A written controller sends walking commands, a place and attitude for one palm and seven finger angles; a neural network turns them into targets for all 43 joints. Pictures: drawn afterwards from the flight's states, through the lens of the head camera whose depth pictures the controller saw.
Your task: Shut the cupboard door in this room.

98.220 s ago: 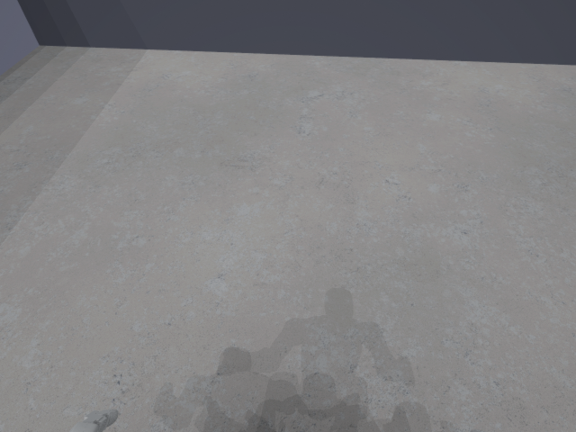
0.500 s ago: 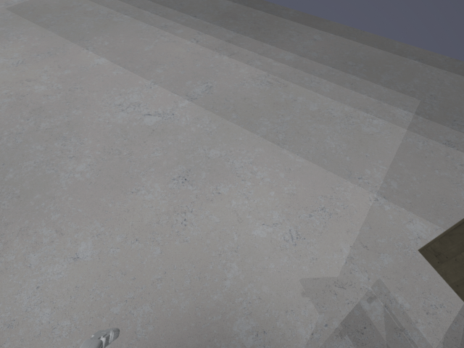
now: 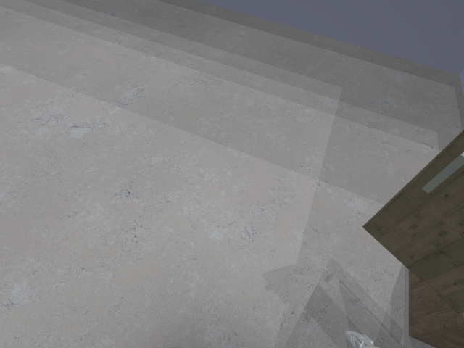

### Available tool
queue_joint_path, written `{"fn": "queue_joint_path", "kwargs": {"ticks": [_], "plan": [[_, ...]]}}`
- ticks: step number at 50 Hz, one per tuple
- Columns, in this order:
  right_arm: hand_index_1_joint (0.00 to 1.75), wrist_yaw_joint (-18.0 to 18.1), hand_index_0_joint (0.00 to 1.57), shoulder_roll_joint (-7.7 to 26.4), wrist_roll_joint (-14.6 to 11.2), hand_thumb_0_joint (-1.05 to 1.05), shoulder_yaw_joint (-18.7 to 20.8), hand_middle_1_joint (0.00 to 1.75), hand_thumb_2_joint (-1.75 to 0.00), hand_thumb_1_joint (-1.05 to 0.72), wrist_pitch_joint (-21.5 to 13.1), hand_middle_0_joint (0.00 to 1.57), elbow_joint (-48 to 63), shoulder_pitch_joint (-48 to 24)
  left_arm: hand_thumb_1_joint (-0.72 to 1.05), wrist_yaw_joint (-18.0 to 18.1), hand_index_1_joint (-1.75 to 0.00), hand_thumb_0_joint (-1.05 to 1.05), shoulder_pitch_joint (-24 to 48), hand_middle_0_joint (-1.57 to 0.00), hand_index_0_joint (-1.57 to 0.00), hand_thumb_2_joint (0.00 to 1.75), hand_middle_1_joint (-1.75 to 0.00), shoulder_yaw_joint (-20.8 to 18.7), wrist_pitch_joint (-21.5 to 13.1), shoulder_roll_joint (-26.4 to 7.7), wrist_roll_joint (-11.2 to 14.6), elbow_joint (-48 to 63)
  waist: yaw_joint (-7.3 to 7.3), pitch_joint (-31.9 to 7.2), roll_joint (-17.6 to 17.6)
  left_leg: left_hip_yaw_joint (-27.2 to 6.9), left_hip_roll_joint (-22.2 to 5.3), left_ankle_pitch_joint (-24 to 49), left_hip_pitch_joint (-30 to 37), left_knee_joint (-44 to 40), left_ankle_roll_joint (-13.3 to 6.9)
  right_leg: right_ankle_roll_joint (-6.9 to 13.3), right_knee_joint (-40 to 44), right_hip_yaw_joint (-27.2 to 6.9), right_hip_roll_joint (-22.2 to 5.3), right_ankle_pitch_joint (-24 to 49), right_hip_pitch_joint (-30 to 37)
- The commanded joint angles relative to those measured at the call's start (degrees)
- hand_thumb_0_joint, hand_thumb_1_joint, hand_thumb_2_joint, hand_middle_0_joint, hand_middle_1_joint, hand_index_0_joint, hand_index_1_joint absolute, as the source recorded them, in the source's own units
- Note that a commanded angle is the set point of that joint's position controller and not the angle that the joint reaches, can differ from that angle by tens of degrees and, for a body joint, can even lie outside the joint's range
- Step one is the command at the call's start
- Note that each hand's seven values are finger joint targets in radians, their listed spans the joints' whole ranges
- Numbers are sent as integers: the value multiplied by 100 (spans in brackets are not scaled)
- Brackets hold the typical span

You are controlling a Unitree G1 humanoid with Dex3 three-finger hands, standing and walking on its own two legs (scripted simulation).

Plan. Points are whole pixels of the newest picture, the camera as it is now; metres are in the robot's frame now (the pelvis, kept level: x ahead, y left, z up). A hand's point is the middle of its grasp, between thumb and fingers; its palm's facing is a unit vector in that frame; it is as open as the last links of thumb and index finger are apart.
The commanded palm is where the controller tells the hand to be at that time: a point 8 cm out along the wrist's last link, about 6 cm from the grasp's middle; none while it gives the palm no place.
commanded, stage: turn to face it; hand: left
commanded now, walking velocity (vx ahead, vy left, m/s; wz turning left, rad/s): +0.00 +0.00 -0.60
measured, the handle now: (448, 170) +0.57 -0.49 -0.03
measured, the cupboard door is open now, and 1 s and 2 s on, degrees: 60 60 60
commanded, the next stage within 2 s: take the last steps up to it in 1.14 s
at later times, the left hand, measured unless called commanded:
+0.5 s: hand (172, 321) +0.18 +0.12 -0.14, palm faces -0.30 -0.91 -0.28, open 7.4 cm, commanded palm none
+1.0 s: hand (174, 302) +0.22 +0.13 -0.16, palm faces -0.49 -0.85 -0.20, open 7.4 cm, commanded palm none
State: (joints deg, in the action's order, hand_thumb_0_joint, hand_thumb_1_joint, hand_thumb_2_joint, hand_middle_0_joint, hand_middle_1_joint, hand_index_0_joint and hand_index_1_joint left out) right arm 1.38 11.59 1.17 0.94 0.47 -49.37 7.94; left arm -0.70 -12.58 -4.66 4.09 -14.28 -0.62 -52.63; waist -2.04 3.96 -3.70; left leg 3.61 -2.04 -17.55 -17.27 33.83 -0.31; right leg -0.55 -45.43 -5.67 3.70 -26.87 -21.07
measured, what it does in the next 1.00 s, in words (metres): steps on the spot, turning right: right foot, then left foot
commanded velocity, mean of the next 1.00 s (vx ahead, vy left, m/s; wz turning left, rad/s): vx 0.00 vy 0.00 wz -0.54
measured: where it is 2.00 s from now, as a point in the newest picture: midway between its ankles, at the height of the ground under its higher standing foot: outside the picture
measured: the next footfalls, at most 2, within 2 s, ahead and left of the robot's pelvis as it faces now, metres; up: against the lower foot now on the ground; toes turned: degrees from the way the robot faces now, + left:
right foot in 0.38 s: +0.01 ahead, -0.15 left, +0.00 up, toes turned -20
left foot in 0.84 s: +0.13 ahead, +0.06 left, +0.00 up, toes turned -28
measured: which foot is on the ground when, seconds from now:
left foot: down 0.00-0.38, up 0.40-0.82, down 0.84-1.00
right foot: up 0.00-0.36, down 0.38-0.84, up 0.86-1.00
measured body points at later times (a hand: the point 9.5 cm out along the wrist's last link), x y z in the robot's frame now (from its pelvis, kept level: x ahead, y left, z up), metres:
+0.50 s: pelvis +0.01 -0.04 +0.00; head +0.04 -0.08 +0.45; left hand +0.19 +0.17 -0.12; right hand -0.04 -0.31 -0.16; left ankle +0.00 +0.11 -0.66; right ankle -0.02 -0.13 -0.73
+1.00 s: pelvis +0.04 -0.02 +0.01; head +0.09 -0.01 +0.46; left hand +0.24 +0.17 -0.15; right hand -0.01 -0.28 -0.11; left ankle +0.10 +0.08 -0.73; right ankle -0.06 -0.11 -0.65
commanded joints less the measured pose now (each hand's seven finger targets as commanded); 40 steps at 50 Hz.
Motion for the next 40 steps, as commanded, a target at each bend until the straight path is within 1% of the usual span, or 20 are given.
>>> {"fn": "queue_joint_path", "kwargs": {"ticks": [1,2,4,9,14,16,17,18,19,20,21,22,23,24,26,30,32,35,38,40], "plan": [[30,151,20,1188,62,0,282,30,-90,-90,-80,20,385,363,90,-58,-30,0,185,-20,-20,90,-30,-201,-114,-644,-69,601,204,-360,1477,-1365,-1998,2824,837,-1570,-782,-220,-2326,226,-427,-331,-1063],[30,152,20,1142,64,0,261,30,-90,-90,-78,20,402,291,90,-98,-30,0,149,-20,-20,90,-30,-185,-92,-569,-61,584,157,-337,1434,-907,-1776,3041,971,-1483,-693,-267,-2324,319,-457,-122,-1104],[30,154,20,1090,39,0,261,30,-90,-90,-88,20,341,417,90,-139,-30,0,157,-20,-20,90,-30,-149,-72,-469,-44,561,187,-458,1340,-456,-1634,3379,1276,-1356,-626,-320,-2223,510,-512,126,-1129],[30,101,20,1148,34,0,355,30,-90,-90,-72,20,119,847,90,-167,-30,0,586,-20,-20,90,-30,-87,-47,-341,-41,723,400,-545,1367,-112,-1780,3340,1623,-1261,-703,-335,-1234,786,-633,206,-973],[30,21,20,1321,50,0,459,30,-90,-90,-32,20,34,774,90,-167,-30,0,641,-20,-20,90,-30,-36,-97,-309,-49,765,418,-484,1696,215,-1882,3030,1303,-973,-616,-172,120,1147,-471,252,-184],[30,6,20,1377,47,0,479,30,-90,-90,-19,20,30,663,90,-156,-30,0,473,-20,-20,90,-30,-54,-118,-351,-42,731,291,-480,1638,364,-1916,2734,1006,-713,-450,-66,756,1182,-441,649,334],[30,-2,20,1392,25,0,483,30,-90,-90,-9,20,52,555,90,-145,-30,0,174,-20,-20,90,-30,-75,-147,-438,-43,639,100,-591,1442,508,-1807,2469,801,-307,-265,4,1400,1192,-417,1221,850],[30,-32,20,1319,-23,0,486,30,-90,-90,-7,20,103,495,90,-115,-30,0,-305,-20,-20,90,-30,-129,-208,-717,-70,498,-141,-806,804,784,-1527,1937,360,549,25,143,2105,828,-677,2092,1666],[30,-69,20,833,-59,0,369,30,-90,-90,18,20,322,415,90,-27,-30,0,-639,-20,-20,90,-30,-236,-307,-1399,-122,401,-304,-857,-1149,1047,-657,-864,-1146,1891,399,700,2556,-1127,-2053,3782,2561],[30,-18,20,828,-45,0,315,30,-90,-90,90,20,492,135,90,53,-30,0,-836,-20,-20,90,-30,-270,-293,-1663,-22,320,-394,-833,-1353,353,-294,-2158,-1684,2957,472,1256,2508,-1864,-2711,5258,2228],[30,4,20,875,-69,0,303,30,-90,-90,158,20,453,200,90,96,-30,0,-685,-20,-20,90,-30,-242,-278,-1587,-11,373,-245,-682,-851,-186,-453,-1747,-1706,3444,415,1430,2635,-1601,-2669,4233,1805],[30,15,20,839,-43,0,335,30,-90,-90,165,20,395,113,90,140,-30,0,-274,-20,-20,90,-30,-232,-285,-1347,-28,476,-117,-459,-1194,-362,-482,-1413,-1981,3555,424,1282,2806,-1615,-2309,3593,1570],[30,8,20,930,-35,0,353,30,-90,-90,161,20,307,125,90,150,-30,0,69,-20,-20,90,-30,-187,-282,-1197,-20,552,18,-326,-1083,-421,-524,-1013,-2007,3626,468,1200,2838,-1437,-2118,3231,1472],[30,-22,20,984,-21,0,355,30,-90,-90,157,20,222,184,90,162,-30,0,321,-20,-20,90,-30,-131,-274,-1056,-5,624,122,-348,-790,-429,-605,-644,-1773,3507,506,1109,2756,-1054,-1907,3113,1265],[30,-60,20,851,-6,0,334,30,-90,-90,162,20,141,364,90,140,-30,0,343,-20,-20,90,-30,-98,-338,-961,-20,663,254,-535,-468,-336,-454,-368,-1450,3133,566,1022,2648,-724,-1639,3408,1165],[30,-48,20,755,-20,0,310,30,-90,-90,155,20,182,252,90,120,-30,0,17,-20,-20,90,-30,-132,-359,-1056,-42,540,129,-746,-194,-274,-259,-397,-1384,2396,626,1134,2537,-960,-1574,3602,1545],[30,-38,20,747,-27,0,308,30,-90,-90,142,20,260,90,90,106,-30,0,-56,-20,-20,90,-30,-149,-338,-1058,-51,489,57,-702,-318,-277,-179,-474,-1336,2078,620,1169,2528,-1164,-1545,3478,1530],[30,-10,20,743,-62,0,303,30,-90,-90,95,20,348,-4,90,113,-30,0,-53,-20,-20,90,-30,-194,-314,-1104,-78,476,50,-688,-470,-305,-95,-649,-1089,1430,579,1238,2417,-1467,-1572,3609,1473],[30,22,20,734,-95,0,299,30,-90,-90,60,20,312,180,90,110,-30,0,116,-20,-20,90,-30,-215,-276,-1101,-76,500,169,-655,-573,-281,63,-451,-413,556,495,1102,2237,-1644,-1457,3675,1063],[30,56,20,775,-109,0,297,30,-90,-90,-7,20,152,637,90,120,-30,0,317,-20,-20,90,-30,-196,-242,-999,-31,522,411,-751,-360,-284,47,483,657,-742,442,745,1847,-1566,-1194,3207,483]]}}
